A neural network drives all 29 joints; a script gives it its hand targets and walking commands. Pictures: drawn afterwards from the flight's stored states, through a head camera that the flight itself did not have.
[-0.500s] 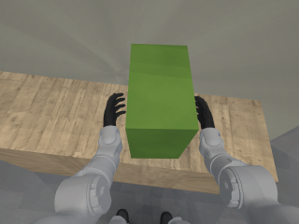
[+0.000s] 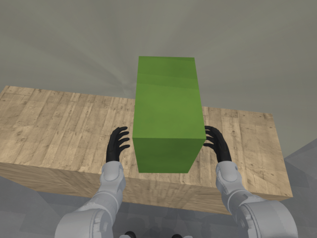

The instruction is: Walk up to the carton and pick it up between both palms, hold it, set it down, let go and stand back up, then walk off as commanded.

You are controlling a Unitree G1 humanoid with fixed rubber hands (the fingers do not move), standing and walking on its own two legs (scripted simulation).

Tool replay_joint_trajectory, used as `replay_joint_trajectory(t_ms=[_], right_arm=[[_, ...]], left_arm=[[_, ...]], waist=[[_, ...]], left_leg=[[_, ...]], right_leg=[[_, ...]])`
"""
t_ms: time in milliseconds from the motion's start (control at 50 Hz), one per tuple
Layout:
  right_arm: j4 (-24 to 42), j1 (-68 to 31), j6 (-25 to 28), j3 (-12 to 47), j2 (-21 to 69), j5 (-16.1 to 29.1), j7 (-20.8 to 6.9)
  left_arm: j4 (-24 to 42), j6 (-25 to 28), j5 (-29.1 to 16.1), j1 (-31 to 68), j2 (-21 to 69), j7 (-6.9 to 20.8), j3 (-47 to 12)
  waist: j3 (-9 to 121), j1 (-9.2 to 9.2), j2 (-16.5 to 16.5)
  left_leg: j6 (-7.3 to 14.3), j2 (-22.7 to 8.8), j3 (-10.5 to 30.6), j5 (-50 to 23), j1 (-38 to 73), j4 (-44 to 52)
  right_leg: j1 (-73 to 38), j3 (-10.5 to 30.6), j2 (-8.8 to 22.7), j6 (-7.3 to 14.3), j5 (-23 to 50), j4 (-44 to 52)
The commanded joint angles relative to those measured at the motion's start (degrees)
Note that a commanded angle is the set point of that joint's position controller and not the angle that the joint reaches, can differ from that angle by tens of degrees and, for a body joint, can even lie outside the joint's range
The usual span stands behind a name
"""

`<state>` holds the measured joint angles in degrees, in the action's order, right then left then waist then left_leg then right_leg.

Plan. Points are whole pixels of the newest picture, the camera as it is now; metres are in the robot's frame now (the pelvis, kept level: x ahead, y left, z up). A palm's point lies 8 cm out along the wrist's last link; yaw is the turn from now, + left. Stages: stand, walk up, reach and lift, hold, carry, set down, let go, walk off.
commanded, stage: set down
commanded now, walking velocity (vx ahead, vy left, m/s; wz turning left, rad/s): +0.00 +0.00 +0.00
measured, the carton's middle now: (164, 118) +0.48 -0.03 -0.06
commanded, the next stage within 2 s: none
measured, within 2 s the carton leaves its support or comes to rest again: neither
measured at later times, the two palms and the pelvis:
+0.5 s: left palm (99, 182) +0.27 +0.15 -0.03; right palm (233, 180) +0.26 -0.19 -0.03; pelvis -0.01 +0.00 +0.01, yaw +0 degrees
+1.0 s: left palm (83, 204) +0.22 +0.18 -0.03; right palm (240, 202) +0.21 -0.19 -0.03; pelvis +0.02 +0.00 +0.02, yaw +1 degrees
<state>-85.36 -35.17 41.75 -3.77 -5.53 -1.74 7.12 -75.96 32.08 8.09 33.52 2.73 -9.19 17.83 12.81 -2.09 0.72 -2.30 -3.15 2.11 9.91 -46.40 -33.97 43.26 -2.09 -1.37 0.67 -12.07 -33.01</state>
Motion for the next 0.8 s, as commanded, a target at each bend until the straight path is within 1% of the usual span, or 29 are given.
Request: replay_joint_trajectory(t_ms=[0,40,60,80,100,120,140,160,200,220,240,280,320,340,360,420,440,480,500,520,660,700,740,780], right_arm=[[12.8,-7.1,5.1,3.4,-3.3,9.0,0.2],[12.8,-5.5,4.7,3.6,-3.9,9.7,-0.3],[13.8,-4.2,4.5,4.3,-3.7,10.4,-0.5],[13.9,-4.8,4.0,3.7,-4.6,10.5,-0.7],[14.4,-2.8,3.8,4.0,-4.8,11.2,-1.0],[15.0,-3.4,3.4,3.8,-5.1,11.8,-1.3],[15.2,-2.7,2.9,3.3,-5.7,12.1,-1.6],[15.4,-0.3,2.6,3.9,-5.4,12.7,-1.8],[16.9,-1.4,1.4,3.1,-6.0,13.3,-2.2],[17.4,0.5,1.0,3.6,-5.9,13.8,-2.5],[18.3,-0.1,0.2,3.1,-6.3,13.8,-2.7],[20.0,2.3,-0.8,3.2,-6.1,14.1,-3.2],[21.8,3.8,-1.9,3.0,-6.4,14.1,-3.6],[22.5,5.1,-2.5,3.3,-6.4,13.9,-3.6],[23.5,5.7,-2.9,3.0,-6.6,13.8,-3.8],[27.5,11.4,-3.6,4.2,-6.1,14.1,-4.1],[29.0,12.0,-3.8,4.2,-6.5,14.0,-4.2],[31.2,14.8,-4.1,4.5,-6.8,14.2,-4.5],[31.9,16.1,-4.4,4.9,-6.6,14.2,-4.5],[33.7,16.8,-4.5,5.0,-6.5,14.3,-4.6],[38.6,24.2,-6.1,6.4,-6.3,14.5,-4.9],[40.3,26.5,-6.0,6.8,-6.5,14.8,-5.3],[41.4,28.4,-6.7,7.0,-6.6,14.6,-5.2],[43.0,30.0,-7.0,7.0,-6.7,14.2,-5.4]], left_arm=[[17.6,6.0,-1.3,8.3,-8.2,1.9,-5.8],[18.4,6.1,-2.0,7.1,-8.5,2.1,-6.6],[19.4,6.2,-2.5,5.9,-8.1,2.2,-7.3],[18.7,6.2,-2.9,6.5,-8.4,2.2,-7.8],[19.5,5.8,-3.2,4.3,-8.2,2.3,-8.2],[19.7,5.7,-3.7,4.6,-8.0,2.3,-9.0],[19.5,5.4,-4.1,3.7,-7.9,2.2,-9.7],[20.4,5.1,-4.4,1.3,-7.3,2.3,-10.3],[20.1,4.6,-5.4,2.1,-7.4,2.3,-11.7],[19.8,4.2,-5.6,-0.2,-7.3,2.3,-11.9],[20.0,3.9,-6.1,0.1,-7.5,2.2,-12.6],[20.8,3.4,-6.9,-2.6,-7.5,2.1,-13.6],[21.6,3.0,-7.7,-4.1,-8.2,1.9,-14.5],[22.2,2.9,-8.2,-5.1,-8.8,1.8,-14.4],[23.1,2.8,-8.4,-5.7,-9.1,1.7,-14.8],[27.8,2.5,-9.7,-10.5,-10.1,1.7,-15.8],[29.3,2.4,-10.0,-11.0,-10.3,1.7,-16.3],[32.6,2.2,-10.4,-13.4,-10.5,1.7,-17.1],[33.7,1.9,-10.6,-14.4,-11.1,1.8,-17.5],[35.2,1.7,-10.7,-15.5,-11.7,1.9,-17.8],[40.2,-1.2,-13.0,-24.1,-13.1,3.6,-20.3],[42.3,-1.9,-13.0,-26.7,-12.6,4.0,-20.9],[42.8,-3.3,-13.1,-28.3,-12.8,4.6,-21.1],[43.6,-4.4,-12.9,-30.3,-12.7,5.0,-21.4]], waist=[[25.3,4.16,2.4],[22.3,4.26,2.2],[21.4,4.4,1.9],[19.6,4.12,2.0],[17.5,4.35,1.9],[16.5,4.33,1.8],[14.5,3.96,1.6],[12.6,4.06,1.5],[10.7,3.63,1.4],[8.9,4.07,1.0],[8.0,3.64,0.3],[6.3,3.9,-0.1],[4.8,3.37,-0.5],[3.9,3.35,-1.3],[3.7,3.03,-1.5],[3.5,3.18,-2.2],[4.0,2.81,-2.4],[4.5,2.75,-2.3],[3.2,2.34,-2.5],[3.5,2.44,-2.6],[-3.2,1.55,-4.9],[-3.4,1.48,-4.6],[-4.8,1.15,-5.2],[-5.6,1.36,-5.1]], left_leg=[[-2.6,5.0,-4.3,-17.3,27.1,-3.1],[-2.4,4.9,-4.2,-15.7,28.0,-2.3],[-2.3,4.9,-4.2,-15.1,28.7,-2.0],[-2.1,4.7,-4.0,-12.7,29.0,-1.2],[-2.1,4.7,-3.9,-11.9,29.8,-0.5],[-1.9,4.6,-3.7,-10.2,30.0,-0.1],[-1.8,4.4,-3.5,-8.6,30.5,0.5],[-1.8,4.4,-3.4,-7.2,31.0,1.1],[-1.5,4.1,-3.2,-3.0,31.1,2.3],[-1.4,4.1,-3.1,-1.8,31.6,2.8],[-1.1,3.9,-3.0,0.2,31.4,3.4],[-0.9,3.8,-3.0,2.1,32.1,4.3],[-0.6,3.7,-2.8,4.8,32.1,5.2],[-0.4,3.7,-2.9,4.9,32.1,5.2],[-0.3,3.5,-2.7,5.6,32.1,5.3],[-0.2,3.8,-2.9,3.3,33.7,5.3],[-0.3,3.7,-2.6,2.4,34.3,5.2],[-0.4,3.7,-2.4,0.2,35.8,5.1],[-0.5,3.7,-2.4,-0.2,35.7,4.8],[-0.4,3.8,-2.5,-0.8,35.8,4.8],[-0.2,4.1,-3.0,-4.7,39.5,4.8],[-0.4,3.9,-3.0,-7.3,41.6,5.2],[-0.3,4.0,-3.2,-7.7,42.7,5.6],[-0.3,4.0,-3.3,-7.9,43.4,6.5]], right_leg=[[-21.4,0.1,-2.9,-1.9,19.4,3.6],[-20.9,0.0,-2.8,-1.6,16.2,4.5],[-20.9,-0.1,-2.7,-1.4,15.0,4.8],[-19.9,-0.2,-2.6,-1.2,11.8,5.4],[-20.2,-0.4,-2.6,-0.9,10.4,5.9],[-19.6,-0.6,-2.5,-0.7,8.1,6.3],[-19.0,-0.9,-2.6,-0.5,5.9,6.7],[-19.5,-0.8,-2.4,-0.2,4.7,7.1],[-19.1,-1.0,-2.3,0.2,0.4,7.7],[-19.6,-0.9,-2.3,0.4,-0.6,7.8],[-19.6,-1.0,-2.3,0.5,-2.4,8.0],[-20.5,-0.8,-2.1,0.8,-3.9,8.3],[-21.2,-0.5,-1.9,1.0,-5.7,8.5],[-21.6,-0.2,-1.8,0.9,-5.6,8.4],[-21.6,-0.1,-1.8,1.0,-6.0,8.2],[-24.6,0.5,-1.7,0.9,-3.0,7.8],[-25.1,0.6,-1.7,0.9,-1.9,7.5],[-26.4,0.9,-1.8,1.1,0.2,7.3],[-26.6,1.1,-1.7,1.0,0.6,7.0],[-27.1,1.4,-1.6,0.9,1.3,7.0],[-29.8,3.2,-0.9,1.0,4.8,8.1],[-30.9,3.2,-1.1,1.2,6.4,8.5],[-31.4,3.6,-0.9,1.2,6.7,9.3],[-31.6,3.7,-0.9,1.2,6.4,9.9]])
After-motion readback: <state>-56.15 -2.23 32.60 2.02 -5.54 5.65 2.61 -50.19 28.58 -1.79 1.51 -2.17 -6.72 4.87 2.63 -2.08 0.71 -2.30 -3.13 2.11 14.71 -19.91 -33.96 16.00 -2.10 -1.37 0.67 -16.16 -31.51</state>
